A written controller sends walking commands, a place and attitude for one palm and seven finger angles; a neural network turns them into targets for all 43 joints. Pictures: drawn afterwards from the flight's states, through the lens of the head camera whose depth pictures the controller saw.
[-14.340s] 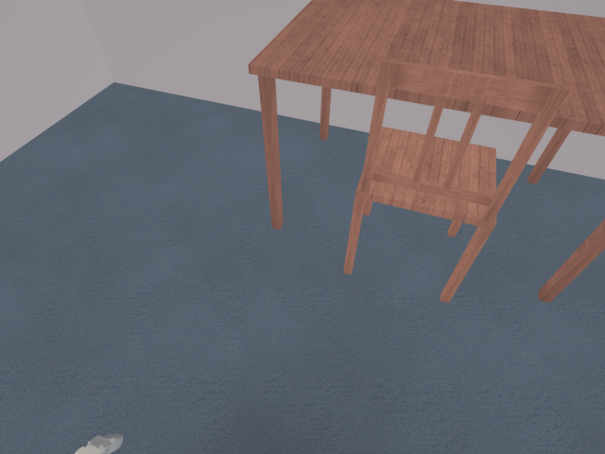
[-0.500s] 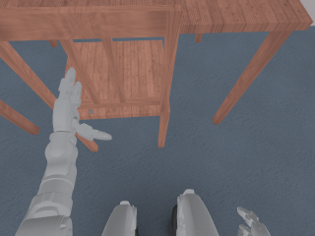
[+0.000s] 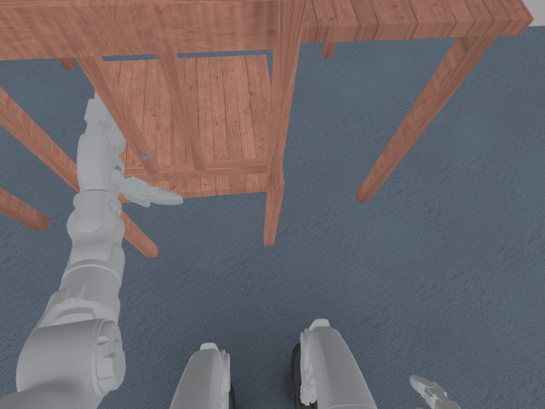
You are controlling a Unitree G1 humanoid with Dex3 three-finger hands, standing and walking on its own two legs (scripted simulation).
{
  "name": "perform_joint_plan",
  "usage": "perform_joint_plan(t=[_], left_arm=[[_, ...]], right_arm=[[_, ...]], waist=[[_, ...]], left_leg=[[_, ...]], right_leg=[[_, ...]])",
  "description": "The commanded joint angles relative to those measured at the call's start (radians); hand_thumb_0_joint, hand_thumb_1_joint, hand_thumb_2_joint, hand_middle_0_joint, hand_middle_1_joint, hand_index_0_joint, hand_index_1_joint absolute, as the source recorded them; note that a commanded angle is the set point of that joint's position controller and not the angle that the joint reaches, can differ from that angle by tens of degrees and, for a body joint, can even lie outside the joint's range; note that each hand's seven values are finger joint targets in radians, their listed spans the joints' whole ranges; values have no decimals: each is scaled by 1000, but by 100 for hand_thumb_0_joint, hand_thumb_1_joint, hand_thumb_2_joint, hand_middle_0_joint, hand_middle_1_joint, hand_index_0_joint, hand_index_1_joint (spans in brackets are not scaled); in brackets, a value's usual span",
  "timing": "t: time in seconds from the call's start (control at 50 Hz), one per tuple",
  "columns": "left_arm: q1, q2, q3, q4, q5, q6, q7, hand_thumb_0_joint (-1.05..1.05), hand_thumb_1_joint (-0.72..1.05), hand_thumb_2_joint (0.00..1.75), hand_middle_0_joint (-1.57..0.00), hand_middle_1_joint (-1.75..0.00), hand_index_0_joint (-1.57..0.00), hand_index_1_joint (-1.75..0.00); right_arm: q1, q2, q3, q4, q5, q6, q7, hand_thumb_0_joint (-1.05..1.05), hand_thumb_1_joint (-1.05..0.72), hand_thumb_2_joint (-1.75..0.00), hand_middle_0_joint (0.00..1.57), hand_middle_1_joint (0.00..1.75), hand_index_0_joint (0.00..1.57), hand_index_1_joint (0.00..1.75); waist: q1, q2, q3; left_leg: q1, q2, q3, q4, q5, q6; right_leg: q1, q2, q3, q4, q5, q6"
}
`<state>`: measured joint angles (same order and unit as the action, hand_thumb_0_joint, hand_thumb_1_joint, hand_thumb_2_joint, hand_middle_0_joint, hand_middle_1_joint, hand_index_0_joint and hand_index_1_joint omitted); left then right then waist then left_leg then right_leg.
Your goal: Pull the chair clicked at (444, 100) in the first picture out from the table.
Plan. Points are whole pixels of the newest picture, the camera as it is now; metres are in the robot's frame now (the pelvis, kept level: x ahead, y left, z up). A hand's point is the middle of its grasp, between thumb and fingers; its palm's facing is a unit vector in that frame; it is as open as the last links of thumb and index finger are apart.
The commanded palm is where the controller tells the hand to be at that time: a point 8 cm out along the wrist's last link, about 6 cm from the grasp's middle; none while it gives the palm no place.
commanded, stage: push the fingers through the gap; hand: left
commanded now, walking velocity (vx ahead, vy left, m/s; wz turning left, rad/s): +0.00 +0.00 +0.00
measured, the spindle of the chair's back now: (127, 125) +0.52 +0.19 +0.02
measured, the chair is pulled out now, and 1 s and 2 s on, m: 0.00 0.00 0.02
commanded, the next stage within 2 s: hook a spindle and tug to test in 0.60 s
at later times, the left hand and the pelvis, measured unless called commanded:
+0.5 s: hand (146, 147) +0.48 +0.16 +0.02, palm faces +0.06 -1.00 -0.04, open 16.9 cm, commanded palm +0.45 +0.21 +0.03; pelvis +0.00 +0.00 +0.00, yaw +0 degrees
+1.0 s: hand (148, 146) +0.49 +0.16 +0.02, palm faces +0.07 -1.00 -0.04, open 15.9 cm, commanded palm +0.46 +0.20 +0.03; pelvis +0.00 +0.00 +0.00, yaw +0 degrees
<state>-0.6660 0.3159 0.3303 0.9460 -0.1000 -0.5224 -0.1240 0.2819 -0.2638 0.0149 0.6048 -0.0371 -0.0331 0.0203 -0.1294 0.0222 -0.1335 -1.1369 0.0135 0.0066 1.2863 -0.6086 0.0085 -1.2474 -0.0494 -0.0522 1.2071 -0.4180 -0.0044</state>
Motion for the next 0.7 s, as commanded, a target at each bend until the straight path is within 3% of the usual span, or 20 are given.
perform_joint_plan(t=[0.0, 0.02, 0.04, 0.08, 0.12, 0.14, 0.16, 0.24, 0.34, 0.4, 0.42, 0.46, 0.54, 0.58, 0.66, 0.68], left_arm=[[-383, 192, 28, -196, -1, -80, 2, 0, -50, 30, -6, -8, -6, -8], [-378, 205, 44, -172, 0, -79, 5, 0, -50, 30, -6, -8, -6, -8], [-403, 215, 46, -166, 2, -82, 9, 0, -50, 30, -6, -8, -6, -8], [-425, 225, 55, -163, 8, -89, 11, 0, -50, 30, -6, -8, -6, -8], [-413, 250, 69, -161, 16, -93, 12, 0, -50, 30, -6, -8, -6, -8], [-426, 220, 46, -148, 14, -91, 12, 0, -50, 30, -6, -8, -6, -8], [-439, 248, 67, -135, 18, -91, 13, 0, -50, 30, -6, -8, -6, -8], [-405, 253, 77, -116, 14, -87, 6, 0, -50, 30, -6, -8, -6, -8], [-418, 217, 45, -131, 11, -86, 6, 0, -50, 30, -6, -8, -6, -8], [-460, 238, 58, -129, 16, -94, 14, 0, -50, 30, -6, -8, -6, -8], [-454, 260, 75, -142, 19, -100, 17, 0, -50, 30, -6, -8, -6, -8], [-429, 235, 58, -145, 19, -105, 16, 0, -50, 30, -6, -8, -6, -8], [-419, 240, 60, -122, 19, -100, 15, 0, -50, 30, -6, -8, -6, -8], [-426, 238, 58, -140, 20, -100, 13, 0, -50, 30, -6, -8, -6, -8], [-399, 227, 52, -164, 15, -100, 16, 0, -50, 30, -6, -8, -6, -8], [-390, 194, 32, -150, 12, -96, 15, 0, -50, 30, -6, -8, -6, -8]], right_arm=[[142, -158, -67, -61, 1, -8, -8, 0, -90, -90, 20, 30, 20, 30], [146, -159, -66, -57, 0, -5, -7, 0, -90, -90, 20, 30, 20, 30], [149, -161, -65, -57, -1, -2, -9, 0, -90, -90, 20, 30, 20, 30], [152, -160, -65, -52, -5, 3, -7, 0, -90, -90, 20, 30, 20, 30], [158, -162, -65, -56, -6, 11, -5, 0, -90, -90, 20, 30, 20, 30], [157, -160, -64, -57, -7, 13, -4, 0, -90, -90, 20, 30, 20, 30], [160, -162, -62, -49, -8, 18, -3, 0, -90, -90, 20, 30, 20, 30], [163, -163, -61, -63, -7, 30, 0, 0, -90, -90, 20, 30, 20, 30], [162, -160, -62, -65, -4, 40, 3, 0, -90, -90, 20, 30, 20, 30], [166, -162, -62, -55, -9, 42, 1, 0, -90, -90, 20, 30, 20, 30], [168, -163, -63, -55, -9, 42, 1, 0, -90, -90, 20, 30, 20, 30], [168, -159, -63, -58, -10, 41, 3, 0, -90, -90, 20, 30, 20, 30], [167, -161, -62, -55, -9, 46, 2, 0, -90, -90, 20, 30, 20, 30], [164, -160, -62, -58, -8, 47, 3, 0, -90, -90, 20, 30, 20, 30], [158, -159, -63, -66, -7, 51, 5, 0, -90, -90, 20, 30, 20, 30], [157, -155, -64, -66, -5, 50, 8, 0, -90, -90, 20, 30, 20, 30]], waist=[[-20, 60, -539], [-17, 57, -531], [-31, 42, -520], [-27, 72, -544], [-18, 63, -555], [-35, 69, -547], [-28, 74, -537], [-23, 59, -549], [-33, 76, -523], [-39, 65, -522], [-29, 68, -540], [-28, 98, -553], [-35, 51, -530], [-29, 87, -535], [-23, 83, -540], [-27, 69, -536]], left_leg=[[171, -23, -29, -168, 385, 1], [166, -23, -29, -167, 386, 0], [163, -22, -34, -165, 386, 1], [165, -24, -29, -160, 385, 2], [170, -22, -33, -164, 410, 0], [168, -23, -32, -159, 408, 2], [163, -21, -35, -161, 401, -1], [143, -24, -29, -164, 385, 5], [162, -21, -30, -172, 377, 5], [153, -21, -32, -168, 366, 5], [159, -21, -33, -170, 369, 4], [197, -21, -33, -172, 401, 0], [158, -21, -33, -169, 383, 4], [179, -19, -33, -173, 397, 0], [196, -17, -37, -177, 424, -4], [188, -19, -34, -175, 408, -1]], right_leg=[[450, 40, 36, -106, 247, -16], [446, 40, 35, -106, 246, -17], [437, 43, 31, -103, 245, -16], [445, 42, 37, -104, 249, -15], [464, 43, 36, -100, 270, -18], [448, 45, 34, -102, 267, -17], [443, 43, 33, -102, 257, -18], [473, 47, 39, -107, 259, -19], [443, 49, 34, -117, 240, -18], [446, 46, 36, -120, 230, -15], [457, 46, 37, -117, 234, -16], [444, 48, 32, -116, 249, -18], [458, 48, 35, -115, 251, -17], [447, 46, 32, -113, 254, -17], [452, 47, 29, -111, 269, -19], [449, 49, 30, -116, 261, -17]])
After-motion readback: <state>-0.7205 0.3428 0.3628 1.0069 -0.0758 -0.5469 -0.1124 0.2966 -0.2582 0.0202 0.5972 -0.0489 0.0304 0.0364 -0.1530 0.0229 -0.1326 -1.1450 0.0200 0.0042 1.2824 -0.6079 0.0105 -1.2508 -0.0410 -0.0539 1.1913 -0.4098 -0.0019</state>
